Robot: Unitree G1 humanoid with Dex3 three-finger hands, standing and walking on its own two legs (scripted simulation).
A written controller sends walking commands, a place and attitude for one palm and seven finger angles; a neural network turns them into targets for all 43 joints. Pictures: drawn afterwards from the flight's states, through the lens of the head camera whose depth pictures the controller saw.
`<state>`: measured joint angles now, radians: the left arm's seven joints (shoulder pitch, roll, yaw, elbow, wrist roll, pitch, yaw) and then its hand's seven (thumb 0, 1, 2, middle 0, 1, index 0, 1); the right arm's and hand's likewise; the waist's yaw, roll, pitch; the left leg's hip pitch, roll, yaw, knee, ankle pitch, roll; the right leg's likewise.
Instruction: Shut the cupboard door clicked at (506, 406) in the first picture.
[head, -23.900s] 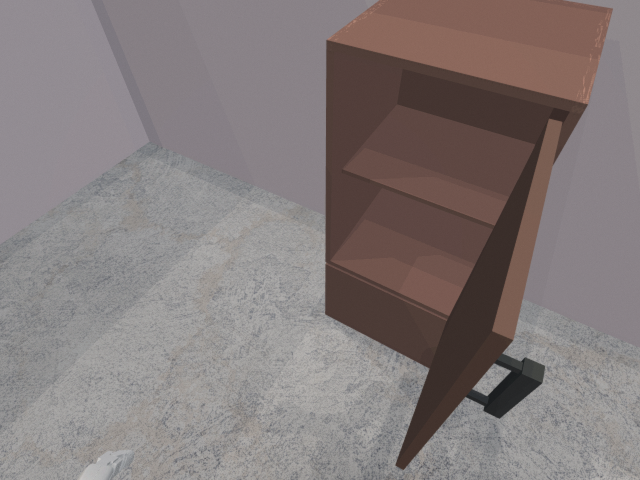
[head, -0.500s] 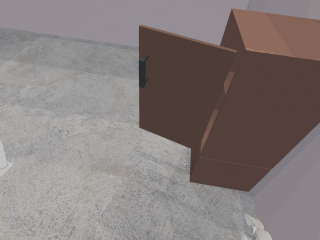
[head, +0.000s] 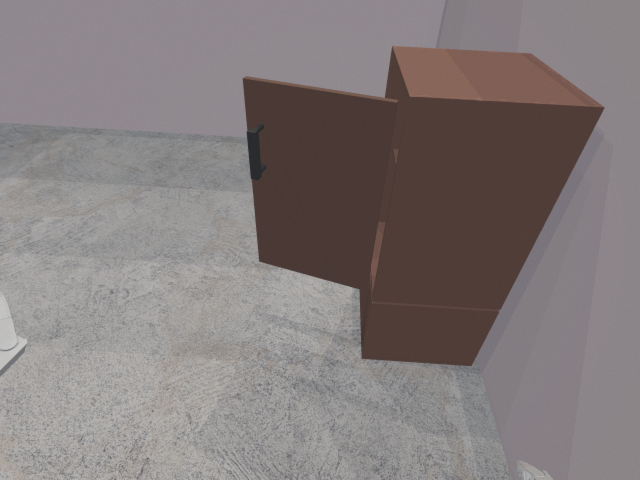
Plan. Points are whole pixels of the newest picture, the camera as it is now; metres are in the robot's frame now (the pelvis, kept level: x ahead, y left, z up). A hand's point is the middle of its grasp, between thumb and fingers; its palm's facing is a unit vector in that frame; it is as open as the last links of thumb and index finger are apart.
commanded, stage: stop stepping back and stand still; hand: left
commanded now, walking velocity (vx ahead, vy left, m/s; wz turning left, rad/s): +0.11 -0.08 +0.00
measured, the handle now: (258, 151) +0.89 +0.18 +0.01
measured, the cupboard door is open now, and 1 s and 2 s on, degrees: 74 74 74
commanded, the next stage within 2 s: let the arm hang, fingers relaxed in 1.90 s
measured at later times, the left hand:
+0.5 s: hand out of the picture +0.11 +0.35 +0.19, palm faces +0.56 -0.77 -0.30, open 7.5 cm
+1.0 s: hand out of the picture +0.11 +0.32 +0.18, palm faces +0.49 -0.78 -0.40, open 7.5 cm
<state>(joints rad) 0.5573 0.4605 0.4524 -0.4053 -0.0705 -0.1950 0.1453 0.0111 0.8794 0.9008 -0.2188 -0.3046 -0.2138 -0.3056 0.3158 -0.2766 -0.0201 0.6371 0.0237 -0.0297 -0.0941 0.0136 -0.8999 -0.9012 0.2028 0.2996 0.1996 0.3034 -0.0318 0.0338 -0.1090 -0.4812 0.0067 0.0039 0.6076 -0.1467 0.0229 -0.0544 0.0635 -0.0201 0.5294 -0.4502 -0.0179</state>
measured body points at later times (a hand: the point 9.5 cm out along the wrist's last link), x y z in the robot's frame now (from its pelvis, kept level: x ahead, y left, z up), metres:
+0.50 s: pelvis -0.08 +0.07 +0.00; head -0.13 +0.08 +0.45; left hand +0.07 +0.39 +0.21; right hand +0.07 -0.16 -0.08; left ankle -0.04 +0.19 -0.72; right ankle -0.10 -0.05 -0.72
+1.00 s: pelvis -0.08 +0.05 +0.01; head -0.10 +0.05 +0.46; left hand +0.08 +0.35 +0.20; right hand +0.05 -0.20 -0.09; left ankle -0.03 +0.18 -0.72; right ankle -0.07 -0.03 -0.72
